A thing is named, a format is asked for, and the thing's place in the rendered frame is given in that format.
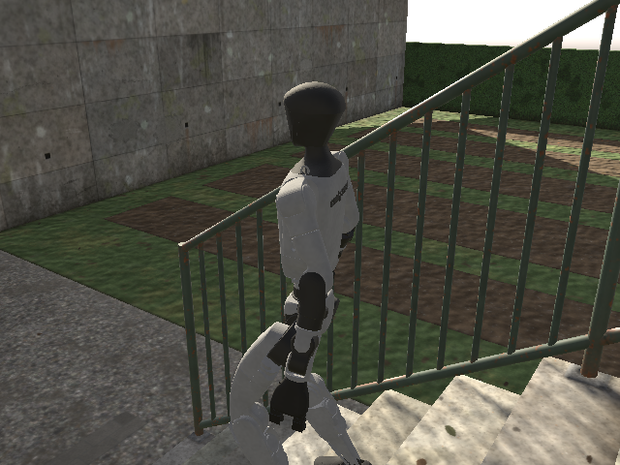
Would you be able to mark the right robot upper arm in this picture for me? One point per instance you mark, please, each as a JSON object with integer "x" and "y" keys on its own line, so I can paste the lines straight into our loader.
{"x": 351, "y": 216}

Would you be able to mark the robot left thigh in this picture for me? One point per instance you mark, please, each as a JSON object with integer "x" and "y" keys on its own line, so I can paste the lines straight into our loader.
{"x": 257, "y": 370}

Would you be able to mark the left robot upper arm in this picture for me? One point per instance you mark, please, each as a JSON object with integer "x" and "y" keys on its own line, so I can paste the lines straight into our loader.
{"x": 296, "y": 205}

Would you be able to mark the right robot shin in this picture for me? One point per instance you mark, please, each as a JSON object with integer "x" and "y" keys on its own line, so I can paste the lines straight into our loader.
{"x": 327, "y": 421}

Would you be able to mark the robot right forearm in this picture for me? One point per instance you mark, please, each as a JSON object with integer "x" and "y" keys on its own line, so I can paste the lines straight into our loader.
{"x": 346, "y": 237}

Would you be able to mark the left robot hand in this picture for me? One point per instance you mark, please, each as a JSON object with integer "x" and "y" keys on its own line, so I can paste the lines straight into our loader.
{"x": 292, "y": 399}

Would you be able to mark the robot left forearm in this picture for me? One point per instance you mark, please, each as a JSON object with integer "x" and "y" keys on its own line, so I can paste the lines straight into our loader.
{"x": 311, "y": 311}

